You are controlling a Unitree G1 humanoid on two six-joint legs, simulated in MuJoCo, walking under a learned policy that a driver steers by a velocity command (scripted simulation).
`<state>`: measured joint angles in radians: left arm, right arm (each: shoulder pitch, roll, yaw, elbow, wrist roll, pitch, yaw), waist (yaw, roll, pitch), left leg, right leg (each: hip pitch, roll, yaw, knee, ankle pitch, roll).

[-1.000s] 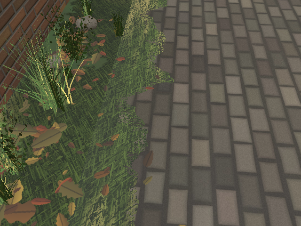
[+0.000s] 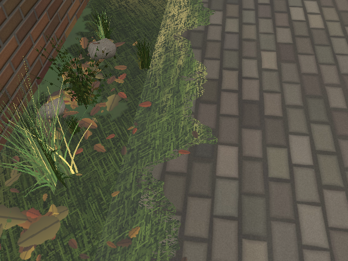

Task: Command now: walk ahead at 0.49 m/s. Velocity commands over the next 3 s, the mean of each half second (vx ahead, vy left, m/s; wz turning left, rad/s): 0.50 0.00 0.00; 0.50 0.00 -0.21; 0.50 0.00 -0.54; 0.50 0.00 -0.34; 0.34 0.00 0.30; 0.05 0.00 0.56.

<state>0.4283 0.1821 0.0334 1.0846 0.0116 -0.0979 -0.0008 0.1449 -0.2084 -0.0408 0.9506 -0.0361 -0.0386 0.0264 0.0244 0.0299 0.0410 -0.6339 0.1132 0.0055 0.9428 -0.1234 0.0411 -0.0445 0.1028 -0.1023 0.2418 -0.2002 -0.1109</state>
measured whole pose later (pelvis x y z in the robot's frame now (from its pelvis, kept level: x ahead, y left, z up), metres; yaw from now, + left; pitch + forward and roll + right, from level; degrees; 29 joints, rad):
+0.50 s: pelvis +0.28 +0.05 +0.00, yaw -1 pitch -1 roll +1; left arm 0.20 0.22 0.05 0.96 0.04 -0.05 -0.02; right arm 0.37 -0.19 -0.05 1.06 -0.01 -0.09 0.00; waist -0.01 -0.03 0.04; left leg -0.10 -0.09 0.10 0.29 -0.18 0.10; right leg -0.57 -0.10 0.01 1.05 -0.21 -0.05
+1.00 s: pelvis +0.56 -0.02 -0.01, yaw -9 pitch +0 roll +0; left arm 0.31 0.22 0.07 0.99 0.00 -0.06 -0.01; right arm 0.19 -0.22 -0.05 0.91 -0.04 -0.07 0.01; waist 0.01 0.03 0.06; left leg -0.50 0.08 -0.02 1.11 -0.29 0.02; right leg -0.21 0.13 -0.02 0.38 -0.16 -0.13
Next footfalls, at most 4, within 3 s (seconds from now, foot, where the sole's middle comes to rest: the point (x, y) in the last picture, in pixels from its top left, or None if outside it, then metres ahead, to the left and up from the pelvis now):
0.24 left None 0.31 0.11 -0.78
0.80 right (205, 231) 0.61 -0.06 -0.78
1.36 left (183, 160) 0.96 0.03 -0.78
1.88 right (249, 142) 1.06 -0.29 -0.78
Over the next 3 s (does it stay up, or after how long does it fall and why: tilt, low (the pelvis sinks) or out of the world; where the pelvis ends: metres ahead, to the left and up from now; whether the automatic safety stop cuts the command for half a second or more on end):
stays up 1.24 -0.35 -0.01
